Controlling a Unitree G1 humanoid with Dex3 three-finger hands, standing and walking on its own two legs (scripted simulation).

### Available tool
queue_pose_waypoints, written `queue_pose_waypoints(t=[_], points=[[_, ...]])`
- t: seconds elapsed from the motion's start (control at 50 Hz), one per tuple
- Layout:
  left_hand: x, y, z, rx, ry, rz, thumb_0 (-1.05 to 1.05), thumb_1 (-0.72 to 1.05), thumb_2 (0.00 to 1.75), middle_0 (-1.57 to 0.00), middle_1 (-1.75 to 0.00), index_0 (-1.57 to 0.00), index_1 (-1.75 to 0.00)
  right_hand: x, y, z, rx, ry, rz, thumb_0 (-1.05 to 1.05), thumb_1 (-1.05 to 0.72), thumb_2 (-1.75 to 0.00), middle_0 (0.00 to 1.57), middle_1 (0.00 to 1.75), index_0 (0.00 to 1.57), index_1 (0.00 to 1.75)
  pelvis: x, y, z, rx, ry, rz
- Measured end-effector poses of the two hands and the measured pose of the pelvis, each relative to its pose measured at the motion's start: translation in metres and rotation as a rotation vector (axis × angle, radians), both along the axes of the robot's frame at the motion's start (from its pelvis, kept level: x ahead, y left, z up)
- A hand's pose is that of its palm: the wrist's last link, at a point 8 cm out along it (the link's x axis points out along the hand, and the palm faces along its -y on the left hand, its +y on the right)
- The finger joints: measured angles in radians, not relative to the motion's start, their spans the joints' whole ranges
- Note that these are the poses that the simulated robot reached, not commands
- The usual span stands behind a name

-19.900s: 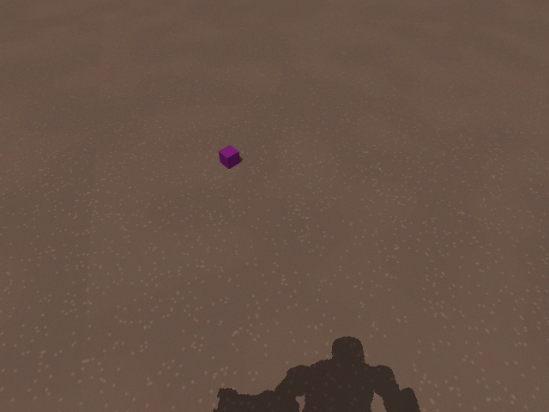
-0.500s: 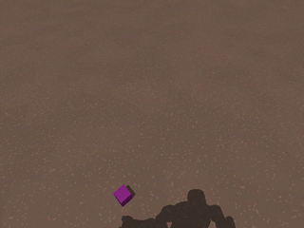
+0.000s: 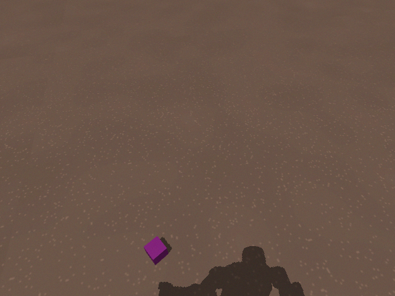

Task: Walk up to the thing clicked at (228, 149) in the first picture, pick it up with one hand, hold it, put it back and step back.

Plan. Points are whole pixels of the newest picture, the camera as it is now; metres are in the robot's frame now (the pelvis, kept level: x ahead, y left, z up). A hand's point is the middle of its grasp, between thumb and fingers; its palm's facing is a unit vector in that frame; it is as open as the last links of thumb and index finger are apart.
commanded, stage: stand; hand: left
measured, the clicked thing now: (156, 250) +0.46 +0.23 -0.74
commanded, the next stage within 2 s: walk up in 0.50 s
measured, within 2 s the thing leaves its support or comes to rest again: neither
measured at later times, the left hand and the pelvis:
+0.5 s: hand out of the picture +0.06 +0.24 -0.16, palm faces -0.03 -0.94 -0.34, open 7.4 cm; pelvis +0.00 -0.01 +0.00, yaw +0 degrees
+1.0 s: hand out of the picture +0.04 +0.31 -0.18, palm faces -0.04 -0.94 -0.35, open 7.4 cm; pelvis -0.10 +0.05 -0.02, yaw +0 degrees
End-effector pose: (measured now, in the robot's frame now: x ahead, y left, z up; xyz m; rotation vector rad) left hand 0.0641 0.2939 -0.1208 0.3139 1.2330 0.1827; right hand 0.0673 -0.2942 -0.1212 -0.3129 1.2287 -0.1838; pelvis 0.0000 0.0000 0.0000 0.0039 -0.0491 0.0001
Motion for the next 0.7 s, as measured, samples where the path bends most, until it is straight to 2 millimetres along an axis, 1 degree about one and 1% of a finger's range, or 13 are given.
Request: queue_pose_waypoints(t=[0.14,0.28,0.38,0.52,0.62,0.7], points=[[-0.009,-0.001,0.001,0.009,0.016,0.007,0.00,0.90,0.90,-0.20,-0.30,-0.20,-0.30,-0.011,-0.004,-0.003,0.002,0.022,-0.003,0.00,-0.90,-0.90,0.20,0.30,0.20,0.30,-0.003,-0.004,0.000,0.001,0.001,0.002],[-0.013,-0.002,0.002,0.015,0.022,0.009,0.00,0.90,0.90,-0.20,-0.30,-0.20,-0.30,-0.016,-0.006,-0.006,0.009,0.039,-0.002,0.00,-0.90,-0.90,0.20,0.30,0.20,0.30,-0.004,-0.007,-0.001,0.000,0.006,0.004],[-0.013,-0.004,0.002,0.016,0.028,0.009,0.00,0.90,0.90,-0.20,-0.30,-0.20,-0.30,-0.017,-0.008,-0.006,0.011,0.046,-0.002,0.00,-0.90,-0.90,0.20,0.30,0.20,0.30,-0.002,-0.009,-0.001,0.000,0.009,0.004],[-0.008,-0.007,0.002,0.011,0.014,0.016,0.00,0.90,0.90,-0.20,-0.30,-0.20,-0.30,-0.012,-0.011,-0.006,0.008,0.039,-0.002,0.00,-0.90,-0.90,0.20,0.30,0.20,0.30,-0.001,-0.011,-0.001,-0.001,0.011,0.005],[-0.003,0.003,-0.003,0.029,-0.015,0.034,0.00,0.90,0.90,-0.21,-0.30,-0.20,-0.30,-0.010,-0.017,-0.009,-0.024,0.039,-0.002,0.00,-0.90,-0.90,0.20,0.30,0.20,0.30,-0.020,-0.008,-0.008,-0.011,0.017,0.007],[-0.002,0.017,-0.008,0.046,-0.033,0.012,0.00,0.90,0.90,-0.21,-0.31,-0.20,-0.30,-0.020,-0.018,-0.007,-0.063,0.046,0.000,0.00,-0.90,-0.90,0.20,0.30,0.20,0.30,-0.037,0.003,-0.014,0.003,0.027,0.003]])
